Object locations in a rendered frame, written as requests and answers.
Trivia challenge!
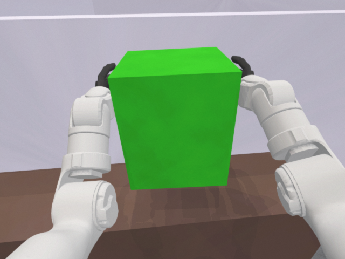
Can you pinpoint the left robot hand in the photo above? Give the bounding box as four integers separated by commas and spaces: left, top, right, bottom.
95, 63, 116, 89

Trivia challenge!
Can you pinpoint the carton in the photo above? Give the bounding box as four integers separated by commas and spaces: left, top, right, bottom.
107, 47, 242, 190

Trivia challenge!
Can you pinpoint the robot right forearm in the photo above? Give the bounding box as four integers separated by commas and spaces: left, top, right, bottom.
238, 75, 345, 172

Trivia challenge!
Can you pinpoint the robot right upper arm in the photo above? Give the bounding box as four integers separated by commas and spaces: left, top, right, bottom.
275, 154, 345, 259

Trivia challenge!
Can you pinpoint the robot left forearm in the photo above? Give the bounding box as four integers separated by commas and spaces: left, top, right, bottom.
51, 86, 115, 223

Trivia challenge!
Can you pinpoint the pedestal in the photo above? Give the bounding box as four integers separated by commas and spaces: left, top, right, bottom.
0, 152, 320, 259

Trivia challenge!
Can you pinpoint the right robot hand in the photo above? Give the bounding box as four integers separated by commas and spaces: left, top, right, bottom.
231, 56, 254, 78

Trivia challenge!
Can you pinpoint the robot left upper arm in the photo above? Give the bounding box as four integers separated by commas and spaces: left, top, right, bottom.
6, 180, 119, 259

